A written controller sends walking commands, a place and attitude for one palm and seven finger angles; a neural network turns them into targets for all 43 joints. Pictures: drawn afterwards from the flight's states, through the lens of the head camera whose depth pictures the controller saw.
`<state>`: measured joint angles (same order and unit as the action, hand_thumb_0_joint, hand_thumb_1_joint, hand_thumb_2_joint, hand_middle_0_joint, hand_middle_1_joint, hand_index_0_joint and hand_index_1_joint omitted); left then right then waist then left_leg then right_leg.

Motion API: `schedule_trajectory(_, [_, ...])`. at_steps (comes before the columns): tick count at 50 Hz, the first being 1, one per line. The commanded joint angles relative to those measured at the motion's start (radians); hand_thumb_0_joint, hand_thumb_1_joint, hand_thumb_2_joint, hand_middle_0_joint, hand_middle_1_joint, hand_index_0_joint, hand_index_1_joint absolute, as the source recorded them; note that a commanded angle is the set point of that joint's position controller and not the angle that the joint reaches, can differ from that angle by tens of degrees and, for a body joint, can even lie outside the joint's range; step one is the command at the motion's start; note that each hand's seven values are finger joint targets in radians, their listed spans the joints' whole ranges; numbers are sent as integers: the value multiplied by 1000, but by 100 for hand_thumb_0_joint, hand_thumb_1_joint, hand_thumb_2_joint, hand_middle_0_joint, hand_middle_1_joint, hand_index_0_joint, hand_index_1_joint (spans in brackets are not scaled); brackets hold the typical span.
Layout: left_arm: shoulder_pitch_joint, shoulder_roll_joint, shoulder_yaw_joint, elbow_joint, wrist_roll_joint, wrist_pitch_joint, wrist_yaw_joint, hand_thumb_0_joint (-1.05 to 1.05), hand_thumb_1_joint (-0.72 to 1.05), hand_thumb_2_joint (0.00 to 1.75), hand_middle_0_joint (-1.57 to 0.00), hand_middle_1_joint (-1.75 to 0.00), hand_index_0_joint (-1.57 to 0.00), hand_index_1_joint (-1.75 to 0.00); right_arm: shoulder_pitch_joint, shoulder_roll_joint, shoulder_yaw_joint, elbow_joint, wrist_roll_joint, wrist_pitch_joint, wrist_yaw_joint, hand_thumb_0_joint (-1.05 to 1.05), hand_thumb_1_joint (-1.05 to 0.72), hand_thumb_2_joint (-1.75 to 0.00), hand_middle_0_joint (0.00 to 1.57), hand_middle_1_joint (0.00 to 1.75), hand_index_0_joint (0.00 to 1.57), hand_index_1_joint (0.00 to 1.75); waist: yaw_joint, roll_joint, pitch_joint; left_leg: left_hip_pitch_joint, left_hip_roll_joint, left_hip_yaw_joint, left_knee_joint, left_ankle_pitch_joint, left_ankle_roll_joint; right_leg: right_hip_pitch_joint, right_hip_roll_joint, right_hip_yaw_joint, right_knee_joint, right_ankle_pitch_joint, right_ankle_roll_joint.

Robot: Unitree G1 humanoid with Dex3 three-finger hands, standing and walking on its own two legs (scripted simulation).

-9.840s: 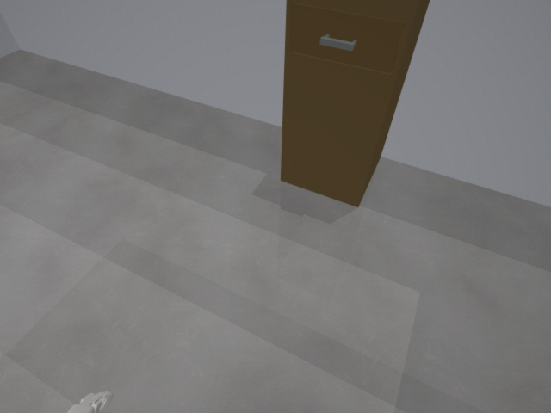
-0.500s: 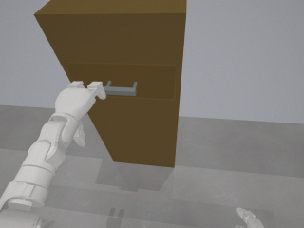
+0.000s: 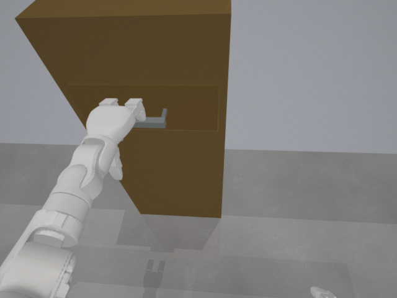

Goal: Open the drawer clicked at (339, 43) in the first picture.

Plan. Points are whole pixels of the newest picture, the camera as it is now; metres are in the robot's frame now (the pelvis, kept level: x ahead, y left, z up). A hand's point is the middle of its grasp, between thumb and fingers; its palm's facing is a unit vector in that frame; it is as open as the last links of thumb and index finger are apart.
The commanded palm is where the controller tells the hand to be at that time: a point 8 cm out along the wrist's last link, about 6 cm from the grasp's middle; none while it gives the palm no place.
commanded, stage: move the hooked fingers above the handle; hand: left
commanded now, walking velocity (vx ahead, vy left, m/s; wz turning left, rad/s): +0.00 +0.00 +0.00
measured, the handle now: (145, 117) +0.55 +0.18 +0.01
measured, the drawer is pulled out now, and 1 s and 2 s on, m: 0.00 0.00 0.00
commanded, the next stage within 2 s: none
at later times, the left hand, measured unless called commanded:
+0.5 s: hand (138, 124) +0.48 +0.18 +0.06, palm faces -0.07 -0.03 -1.00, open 13.8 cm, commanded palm +0.47 +0.20 +0.12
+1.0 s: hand (135, 123) +0.47 +0.18 +0.07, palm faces -0.05 +0.00 -1.00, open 13.8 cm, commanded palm +0.47 +0.19 +0.12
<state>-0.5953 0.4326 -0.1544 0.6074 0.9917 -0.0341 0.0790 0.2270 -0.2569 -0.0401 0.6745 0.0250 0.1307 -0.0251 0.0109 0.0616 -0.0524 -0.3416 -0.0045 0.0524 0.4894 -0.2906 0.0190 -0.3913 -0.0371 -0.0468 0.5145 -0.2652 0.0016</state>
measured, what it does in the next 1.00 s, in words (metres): stands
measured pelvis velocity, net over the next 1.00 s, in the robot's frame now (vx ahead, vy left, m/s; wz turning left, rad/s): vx -0.01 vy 0.00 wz -0.01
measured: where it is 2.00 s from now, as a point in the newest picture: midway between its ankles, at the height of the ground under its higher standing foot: outside the picture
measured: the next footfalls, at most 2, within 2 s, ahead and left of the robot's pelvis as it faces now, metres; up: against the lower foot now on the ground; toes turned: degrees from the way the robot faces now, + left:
none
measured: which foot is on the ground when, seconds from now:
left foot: down 0.00-1.00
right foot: down 0.00-1.00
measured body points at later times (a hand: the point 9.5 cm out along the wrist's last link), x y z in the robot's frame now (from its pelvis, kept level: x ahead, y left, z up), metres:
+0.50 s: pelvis +0.00 -0.01 -0.01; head +0.08 -0.02 +0.43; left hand +0.48 +0.18 +0.11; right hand +0.04 -0.29 -0.14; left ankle -0.03 +0.11 -0.74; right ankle -0.01 -0.12 -0.74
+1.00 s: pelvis -0.01 +0.00 -0.01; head +0.07 -0.01 +0.43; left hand +0.47 +0.18 +0.12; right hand +0.02 -0.27 -0.14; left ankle -0.03 +0.11 -0.74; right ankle -0.01 -0.12 -0.74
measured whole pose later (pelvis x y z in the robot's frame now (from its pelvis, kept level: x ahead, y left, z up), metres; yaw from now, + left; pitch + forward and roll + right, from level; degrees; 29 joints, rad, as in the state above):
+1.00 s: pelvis -0.01 +0.00 -0.01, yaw +0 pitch +13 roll +0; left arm -0.87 0.47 -0.12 0.98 1.06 -0.11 0.18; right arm 0.34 -0.26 -0.06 0.70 0.01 0.11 -0.04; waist -0.08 0.04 -0.08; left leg -0.51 0.01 0.05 0.60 -0.32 0.02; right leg -0.55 -0.02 -0.05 0.59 -0.27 0.00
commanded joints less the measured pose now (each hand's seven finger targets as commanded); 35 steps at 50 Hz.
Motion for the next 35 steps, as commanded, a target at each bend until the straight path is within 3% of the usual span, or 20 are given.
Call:
schedule_trajectory(1, [-482,266,158,-143,5,-33,49,0,-50,30,-30,-120,-30,-120,27,-125,-40,-105,-10,-26,-17,0,-90,-90,20,30,20,30,-7,-63,-372,100,-24,-16,1,426,17,198,48,12,7,374,-44])
schedule_trajectory(5, [-527,277,179,-66,13,-57,85,0,-50,30,-30,-120,-30,-120,54,-120,-43,-93,-17,-28,-19,0,-90,-90,20,30,20,30,-21,-70,-377,67,-23,-11,24,435,19,186,48,16,26,405,-40])
schedule_trajectory(9, [-542,313,203,21,35,-44,112,0,-50,30,-30,-120,-30,-120,74,-128,-47,-88,-20,-27,-18,0,-90,-90,20,30,20,30,-27,-82,-394,14,-27,-1,37,412,19,193,46,21,36,420,-36])
schedule_trajectory(12, [-560,256,146,64,40,-33,107,0,-50,30,-30,-120,-30,-120,97,-133,-56,-82,-19,-27,-14,0,-90,-90,20,30,20,30,-51,-72,-402,17,-27,5,52,416,21,165,49,22,40,432,-34])
schedule_trajectory(13, [-590,238,128,73,39,-34,100,0,-50,30,-30,-120,-30,-120,105,-136,-58,-80,-20,-26,-13,0,-90,-90,20,30,20,30,-70,-90,-404,18,-26,2,60,421,23,161,49,21,39,439,-32])
schedule_trajectory(17, [-670,223,98,51,27,-63,78,0,-50,30,-30,-120,-30,-120,140,-139,-69,-69,-22,-21,-17,0,-90,-90,20,30,20,30,-92,-47,-446,45,-27,-6,76,416,26,135,51,28,42,431,-31])
schedule_trajectory(18, [-706,193,73,60,22,-73,75,0,-50,30,-30,-120,-30,-120,149,-139,-71,-65,-24,-22,-17,0,-90,-90,20,30,20,30,-115,-73,-427,42,-28,-11,84,410,29,114,53,28,35,420,-28])
schedule_trajectory(19, [-731,238,109,53,21,-86,82,0,-50,30,-30,-120,-30,-120,161,-143,-74,-54,-24,-23,-19,0,-90,-90,20,30,20,30,-112,-67,-434,40,-25,-15,88,404,30,107,53,31,39,415,-28])
schedule_trajectory(20, [-737,213,90,56,21,-95,87,0,-50,30,-30,-120,-30,-120,168,-141,-74,-54,-26,-23,-18,0,-90,-90,20,30,20,30,-113,-53,-443,43,-28,-19,89,407,28,101,55,30,44,409,-30])
schedule_trajectory(21, [-751,255,128,66,25,-104,98,0,-50,30,-30,-120,-30,-120,178,-142,-74,-47,-27,-23,-20,0,-90,-90,20,30,20,30,-109,-47,-450,37,-27,-21,95,409,27,96,56,32,50,405,-32])
schedule_trajectory(22, [-764,251,124,78,29,-108,110,0,-50,30,-30,-120,-30,-120,184,-140,-74,-44,-29,-24,-18,0,-90,-90,20,30,20,30,-109,-23,-451,33,-29,-23,99,422,25,83,57,30,57,406,-35])
schedule_trajectory(24, [-793,312,176,121,45,-105,145,0,-50,30,-30,-120,-30,-120,200,-145,-70,-34,-31,-25,-16,0,-90,-90,20,30,20,30,-109,-32,-453,-4,-28,-28,105,418,22,74,61,27,70,393,-36])
schedule_trajectory(25, [-792,306,177,152,51,-93,166,0,-50,30,-30,-120,-30,-120,203,-142,-68,-33,-32,-27,-13,0,-90,-90,20,30,20,30,-108,-31,-444,-21,-28,-26,106,409,21,65,63,24,76,385,-37])
schedule_trajectory(27, [-769,377,238,188,74,-62,202,0,-50,30,-30,-120,-30,-120,205,-146,-65,-33,-35,-30,-10,0,-90,-90,20,30,20,30,-84,-1,-474,-46,-26,-17,109,425,16,78,63,21,94,396,-40])
schedule_trajectory(28, [-744,410,272,206,82,-44,214,0,-50,30,-30,-120,-30,-120,200,-148,-63,-37,-38,-28,-7,0,-90,-90,20,30,20,30,-67,-15,-506,-57,-27,-12,113,452,18,114,64,22,101,425,-40])
schedule_trajectory(29, [-740,400,256,214,87,-23,221,0,-50,30,-30,-120,-30,-120,197,-145,-61,-46,-39,-27,-3,0,-90,-90,20,30,20,30,-65,4,-524,-64,-26,-5,112,458,16,128,61,23,106,444,-37])
schedule_trajectory(31, [-666,376,241,277,92,24,218,0,-50,30,-30,-120,-30,-120,195,-148,-62,-51,-37,-25,3,0,-90,-90,20,30,20,30,-55,-17,-513,-81,-20,8,107,463,14,140,62,19,102,459,-35])
schedule_trajectory(33, [-635,385,250,297,90,47,199,0,-50,30,-30,-120,-30,-120,196,-155,-62,-54,-31,-18,3,0,-90,-90,20,30,20,30,-59,-90,-498,-98,-15,12,98,463,19,167,63,16,90,478,-31])
schedule_trajectory(35, [-673,387,227,274,91,61,191,0,-50,30,-30,-120,-30,-120,186,-159,-59,-65,-24,-12,-1,0,-90,-90,20,30,20,30,-67,-91,-481,-104,-14,19,80,405,20,164,62,21,77,445,-26])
